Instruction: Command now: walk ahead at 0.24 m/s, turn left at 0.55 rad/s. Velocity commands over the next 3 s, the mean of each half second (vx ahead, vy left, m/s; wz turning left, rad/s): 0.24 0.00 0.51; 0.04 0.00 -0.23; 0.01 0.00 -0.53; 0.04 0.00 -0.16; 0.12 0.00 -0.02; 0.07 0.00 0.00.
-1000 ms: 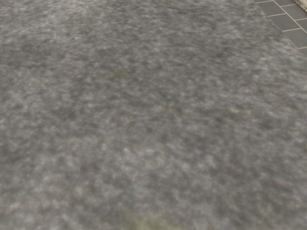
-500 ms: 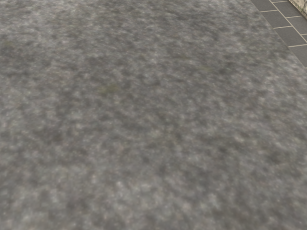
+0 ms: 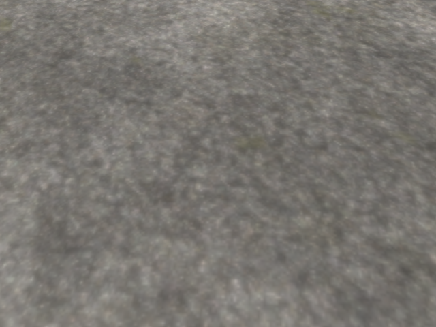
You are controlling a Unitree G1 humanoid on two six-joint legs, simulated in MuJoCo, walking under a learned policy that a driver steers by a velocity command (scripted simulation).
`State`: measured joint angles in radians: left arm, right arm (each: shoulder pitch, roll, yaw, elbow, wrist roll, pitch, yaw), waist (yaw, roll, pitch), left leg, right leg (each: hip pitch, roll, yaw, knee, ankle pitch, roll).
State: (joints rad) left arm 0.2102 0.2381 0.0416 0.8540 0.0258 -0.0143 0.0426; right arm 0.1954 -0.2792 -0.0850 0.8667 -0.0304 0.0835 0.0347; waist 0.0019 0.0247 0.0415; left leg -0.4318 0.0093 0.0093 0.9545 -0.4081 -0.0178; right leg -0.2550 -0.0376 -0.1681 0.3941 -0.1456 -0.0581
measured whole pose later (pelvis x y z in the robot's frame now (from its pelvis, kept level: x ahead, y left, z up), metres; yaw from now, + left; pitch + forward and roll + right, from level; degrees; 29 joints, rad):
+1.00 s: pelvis +0.15 +0.08 -0.01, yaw +4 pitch +0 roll +1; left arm 0.21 0.28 0.08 0.86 0.02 0.05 -0.01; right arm 0.16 -0.26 -0.03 0.85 -0.01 0.04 -0.04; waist 0.04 -0.01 0.07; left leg -0.34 -0.04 -0.07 0.69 -0.40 -0.02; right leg -0.33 0.12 0.13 0.41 -0.08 -0.06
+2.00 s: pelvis +0.15 +0.07 +0.00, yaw -17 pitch -1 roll +0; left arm 0.21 0.24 0.01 0.93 0.02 0.02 0.00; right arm 0.29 -0.23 -0.03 0.95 -0.03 0.02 -0.02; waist -0.01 -0.02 0.01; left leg -0.15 0.00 0.00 0.47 -0.30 0.02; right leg -0.21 0.07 0.00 0.60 -0.41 -0.09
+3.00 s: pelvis +0.28 +0.00 -0.01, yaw -16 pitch -1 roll +0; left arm 0.37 0.19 0.02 1.13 0.03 -0.02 0.04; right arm 0.27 -0.18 -0.01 1.12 -0.03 0.00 -0.01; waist 0.02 0.00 0.01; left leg -0.27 0.01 0.05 0.71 -0.44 0.07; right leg -0.05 0.06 -0.05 0.41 -0.35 -0.09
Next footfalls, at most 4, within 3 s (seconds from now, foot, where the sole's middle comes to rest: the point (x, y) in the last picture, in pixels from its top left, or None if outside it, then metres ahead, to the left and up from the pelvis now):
0.18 left None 0.02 0.12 -0.78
0.60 right None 0.28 0.02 -0.78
1.04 left None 0.20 0.19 -0.78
1.50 right None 0.15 -0.01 -0.78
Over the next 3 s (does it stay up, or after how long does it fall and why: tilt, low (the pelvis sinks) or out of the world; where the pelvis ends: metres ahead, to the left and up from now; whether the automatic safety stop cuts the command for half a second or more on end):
stays up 0.28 0.00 -0.01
